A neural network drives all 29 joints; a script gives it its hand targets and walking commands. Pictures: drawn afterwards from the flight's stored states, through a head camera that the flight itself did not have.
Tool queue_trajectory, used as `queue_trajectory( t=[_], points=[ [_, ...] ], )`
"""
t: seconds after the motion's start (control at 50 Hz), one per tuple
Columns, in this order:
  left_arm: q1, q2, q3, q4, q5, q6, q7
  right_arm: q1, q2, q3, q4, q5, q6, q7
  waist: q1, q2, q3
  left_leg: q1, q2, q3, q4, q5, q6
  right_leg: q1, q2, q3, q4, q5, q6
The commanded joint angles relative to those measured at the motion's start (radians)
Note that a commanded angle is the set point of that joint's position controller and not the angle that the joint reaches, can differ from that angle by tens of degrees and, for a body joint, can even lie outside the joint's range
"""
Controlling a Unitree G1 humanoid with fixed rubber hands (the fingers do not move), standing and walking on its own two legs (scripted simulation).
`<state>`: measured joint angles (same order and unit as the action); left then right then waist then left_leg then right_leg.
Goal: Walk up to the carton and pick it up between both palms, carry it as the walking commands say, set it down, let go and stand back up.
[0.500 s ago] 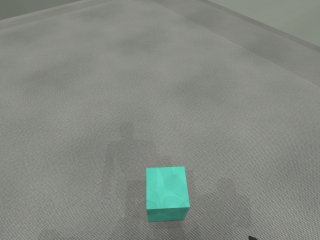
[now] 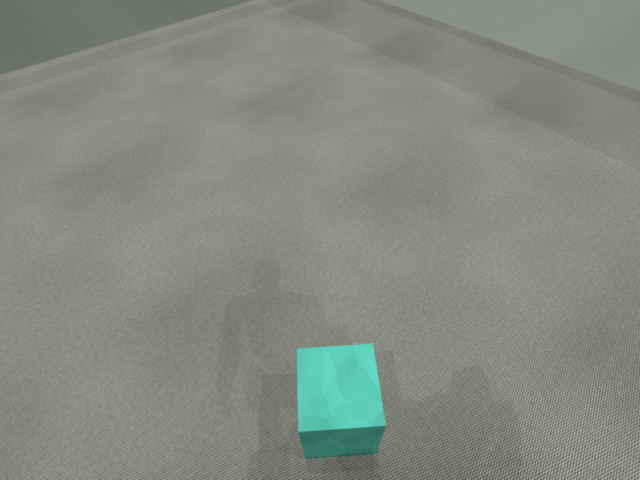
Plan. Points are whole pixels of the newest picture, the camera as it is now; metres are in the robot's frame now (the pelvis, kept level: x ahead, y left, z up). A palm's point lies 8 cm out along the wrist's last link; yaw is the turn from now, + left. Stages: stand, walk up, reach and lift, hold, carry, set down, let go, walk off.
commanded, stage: reach and lift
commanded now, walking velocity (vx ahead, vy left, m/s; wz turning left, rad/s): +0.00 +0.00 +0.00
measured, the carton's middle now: (338, 403) +0.40 +0.01 -0.64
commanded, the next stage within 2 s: none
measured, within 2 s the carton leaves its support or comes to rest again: neither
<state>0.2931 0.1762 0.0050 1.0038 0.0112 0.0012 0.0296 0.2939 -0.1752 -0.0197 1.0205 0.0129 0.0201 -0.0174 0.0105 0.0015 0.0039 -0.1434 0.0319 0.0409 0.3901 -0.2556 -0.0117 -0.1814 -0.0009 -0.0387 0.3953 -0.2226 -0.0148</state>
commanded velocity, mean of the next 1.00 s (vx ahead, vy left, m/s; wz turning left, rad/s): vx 0.00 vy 0.00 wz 0.00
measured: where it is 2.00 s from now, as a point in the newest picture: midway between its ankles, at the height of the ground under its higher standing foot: outside the picture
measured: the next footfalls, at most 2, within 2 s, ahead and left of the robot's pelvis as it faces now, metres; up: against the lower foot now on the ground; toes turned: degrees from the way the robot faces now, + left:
none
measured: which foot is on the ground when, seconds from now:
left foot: down 0.00-1.00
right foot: down 0.00-1.00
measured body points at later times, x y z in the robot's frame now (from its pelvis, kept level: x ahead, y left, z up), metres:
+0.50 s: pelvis -0.04 +0.01 -0.05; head +0.08 +0.00 +0.38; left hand +0.16 +0.24 -0.17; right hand +0.18 -0.21 -0.17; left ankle -0.03 +0.13 -0.74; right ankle +0.00 -0.11 -0.74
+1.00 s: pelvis -0.09 +0.00 -0.10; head +0.11 +0.00 +0.31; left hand +0.29 +0.23 -0.19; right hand +0.31 -0.20 -0.20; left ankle -0.03 +0.13 -0.74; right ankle -0.01 -0.11 -0.74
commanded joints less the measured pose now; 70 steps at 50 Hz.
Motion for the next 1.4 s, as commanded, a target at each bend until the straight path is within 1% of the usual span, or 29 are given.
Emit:
queue_trajectory(
  t=[0.0,0.02,0.04,0.06,0.08,0.1,0.12,0.14,0.16,0.18,0.2,0.24,0.3,0.34,0.38,0.42,0.48,0.58,0.62,0.66,0.74,0.8,0.86,0.98,1.12,1.22,1.32,1.38],
  points=[
    [-0.591,0.134,0.002,-0.441,-0.015,0.089,-0.024,-0.520,-0.153,-0.008,-0.480,0.055,0.068,-0.007,0.011,0.020,-0.052,-0.350,-0.006,-0.006,0.150,-0.216,0.054,-0.198,-0.031,0.075,0.140,-0.208,-0.025],
    [-0.491,0.133,0.001,-0.450,-0.009,0.153,-0.022,-0.455,-0.171,0.005,-0.520,0.060,0.131,-0.007,-0.004,0.026,-0.033,-0.360,-0.033,0.001,0.145,-0.251,0.046,-0.173,-0.008,0.038,0.152,-0.264,-0.010],
    [-0.435,0.155,0.002,-0.474,-0.015,0.232,-0.018,-0.421,-0.209,0.010,-0.570,0.045,0.206,0.004,-0.008,-0.002,-0.052,-0.312,-0.030,0.028,0.130,-0.237,0.035,-0.210,0.002,-0.009,0.153,-0.296,-0.003],
    [-0.337,0.155,0.009,-0.451,-0.017,0.312,-0.024,-0.321,-0.203,0.003,-0.536,0.030,0.283,0.013,0.006,0.017,-0.013,-0.310,-0.042,0.030,0.127,-0.191,0.030,-0.192,0.005,-0.009,0.146,-0.268,-0.014],
    [-0.253,0.139,0.007,-0.430,-0.014,0.406,-0.030,-0.193,-0.174,-0.001,-0.471,0.018,0.380,0.017,0.010,-0.001,0.021,-0.308,-0.047,0.032,0.137,-0.121,0.035,-0.191,0.005,0.001,0.131,-0.210,-0.026],
    [-0.198,0.117,0.015,-0.424,-0.004,0.476,-0.031,-0.145,-0.160,-0.005,-0.452,0.008,0.457,0.019,0.006,0.003,0.010,-0.304,-0.041,0.013,0.137,-0.054,0.037,-0.180,0.009,0.014,0.135,-0.127,-0.028],
    [-0.170,0.112,0.030,-0.423,0.002,0.521,-0.031,-0.104,-0.148,-0.006,-0.452,0.002,0.509,0.021,0.008,-0.007,-0.019,-0.299,-0.047,-0.005,0.141,0.016,0.039,-0.167,0.017,0.031,0.154,-0.030,-0.020],
    [-0.136,0.109,0.047,-0.428,0.003,0.537,-0.036,-0.068,-0.127,0.002,-0.460,-0.009,0.531,0.025,0.011,-0.016,-0.052,-0.288,-0.052,-0.022,0.145,0.090,0.043,-0.147,0.021,0.044,0.171,0.080,-0.010],
    [-0.108,0.094,0.057,-0.443,0.000,0.542,-0.042,-0.045,-0.111,0.003,-0.477,-0.014,0.538,0.029,0.009,-0.011,-0.108,-0.266,-0.056,-0.040,0.151,0.184,0.044,-0.118,0.028,0.049,0.187,0.188,-0.006],
    [-0.096,0.075,0.062,-0.463,0.006,0.536,-0.045,-0.052,-0.103,-0.006,-0.492,-0.021,0.530,0.034,0.009,-0.003,-0.146,-0.256,-0.059,-0.053,0.157,0.267,0.040,-0.114,0.038,0.047,0.196,0.270,-0.005],
    [-0.101,0.063,0.067,-0.487,0.013,0.522,-0.049,-0.075,-0.105,-0.016,-0.515,-0.032,0.510,0.041,0.011,0.005,-0.175,-0.251,-0.060,-0.063,0.169,0.333,0.034,-0.126,0.046,0.047,0.202,0.318,-0.004],
    [-0.157,0.045,0.071,-0.542,0.017,0.480,-0.055,-0.152,-0.107,-0.036,-0.572,-0.049,0.459,0.053,0.017,0.011,-0.213,-0.281,-0.057,-0.066,0.206,0.382,0.023,-0.178,0.050,0.058,0.224,0.344,0.001],
    [-0.233,0.051,0.093,-0.585,0.024,0.403,-0.063,-0.240,-0.091,-0.070,-0.620,-0.064,0.380,0.062,0.017,0.001,-0.280,-0.384,-0.055,-0.058,0.287,0.363,0.011,-0.253,0.043,0.066,0.298,0.332,0.017],
    [-0.288,0.067,0.100,-0.609,0.028,0.356,-0.064,-0.283,-0.075,-0.084,-0.632,-0.056,0.339,0.057,0.013,-0.010,-0.342,-0.440,-0.057,-0.048,0.339,0.348,0.004,-0.291,0.042,0.060,0.355,0.337,0.027],
    [-0.309,0.073,0.102,-0.619,0.033,0.327,-0.063,-0.282,-0.078,-0.094,-0.632,-0.044,0.312,0.048,0.007,-0.016,-0.418,-0.454,-0.066,-0.041,0.380,0.349,-0.004,-0.298,0.046,0.056,0.401,0.358,0.029],
    [-0.314,0.070,0.105,-0.612,0.025,0.322,-0.062,-0.283,-0.084,-0.102,-0.622,-0.033,0.305,0.036,0.004,-0.016,-0.459,-0.467,-0.072,-0.036,0.407,0.335,-0.007,-0.318,0.047,0.053,0.428,0.344,0.032],
    [-0.317,0.057,0.107,-0.594,0.009,0.333,-0.058,-0.300,-0.099,-0.106,-0.610,-0.028,0.312,0.032,0.003,-0.010,-0.454,-0.495,-0.071,-0.031,0.422,0.266,-0.007,-0.377,0.045,0.043,0.438,0.242,0.033],
    [-0.477,0.067,0.125,-0.598,-0.006,0.357,-0.051,-0.482,-0.110,-0.095,-0.611,-0.006,0.343,0.041,0.004,-0.012,-0.364,-0.618,-0.057,-0.027,0.424,-0.039,0.002,-0.463,0.032,0.039,0.448,-0.037,0.015],
    [-0.559,0.075,0.136,-0.599,-0.009,0.371,-0.049,-0.574,-0.112,-0.095,-0.607,0.004,0.361,0.042,0.006,-0.011,-0.352,-0.643,-0.055,-0.027,0.429,-0.122,0.007,-0.480,0.028,0.040,0.454,-0.114,0.012],
    [-0.636,0.083,0.147,-0.592,-0.013,0.383,-0.046,-0.662,-0.119,-0.098,-0.599,0.011,0.375,0.041,0.009,-0.010,-0.357,-0.657,-0.055,-0.026,0.438,-0.165,0.008,-0.491,0.026,0.043,0.462,-0.153,0.011],
    [-0.781,0.095,0.168,-0.537,-0.024,0.398,-0.036,-0.822,-0.132,-0.110,-0.545,0.009,0.392,0.030,0.014,-0.011,-0.389,-0.686,-0.061,-0.022,0.459,-0.184,0.007,-0.512,0.027,0.045,0.483,-0.163,0.015],
    [-0.877,0.101,0.185,-0.475,-0.029,0.393,-0.028,-0.916,-0.136,-0.125,-0.480,0.000,0.389,0.022,0.013,-0.017,-0.427,-0.717,-0.067,-0.019,0.477,-0.168,0.005,-0.532,0.029,0.042,0.499,-0.139,0.020],
    [-0.960,0.103,0.202,-0.422,-0.033,0.370,-0.021,-0.994,-0.133,-0.139,-0.425,-0.010,0.368,0.012,0.011,-0.023,-0.489,-0.748,-0.075,-0.014,0.495,-0.130,0.000,-0.554,0.032,0.040,0.517,-0.096,0.023],
    [-1.110,0.112,0.231,-0.370,-0.037,0.299,-0.003,-1.147,-0.140,-0.168,-0.357,-0.025,0.298,-0.010,0.007,-0.024,-0.645,-0.773,-0.087,-0.006,0.532,-0.057,-0.011,-0.604,0.034,0.039,0.551,-0.021,0.029],
    [-1.231,0.115,0.269,-0.329,-0.026,0.200,0.009,-1.287,-0.137,-0.195,-0.304,-0.034,0.198,-0.021,0.016,-0.033,-0.801,-0.831,-0.097,-0.003,0.577,0.060,-0.016,-0.652,0.038,0.046,0.594,0.094,0.035],
    [-1.317,0.112,0.296,-0.287,-0.014,0.133,0.009,-1.378,-0.133,-0.213,-0.275,-0.035,0.134,-0.021,0.022,-0.043,-0.890,-0.888,-0.103,-0.005,0.606,0.163,-0.020,-0.657,0.045,0.056,0.618,0.208,0.038],
    [-1.404,0.111,0.321,-0.265,-0.002,0.094,0.014,-1.460,-0.146,-0.241,-0.250,-0.044,0.095,-0.016,0.023,-0.045,-0.970,-0.925,-0.108,-0.009,0.621,0.252,-0.025,-0.653,0.053,0.063,0.633,0.313,0.036],
    [-1.452,0.114,0.337,-0.260,0.005,0.082,0.018,-1.511,-0.156,-0.259,-0.244,-0.052,0.084,-0.012,0.023,-0.045,-1.011,-0.936,-0.110,-0.009,0.624,0.291,-0.028,-0.660,0.058,0.062,0.638,0.354,0.036]
  ],
)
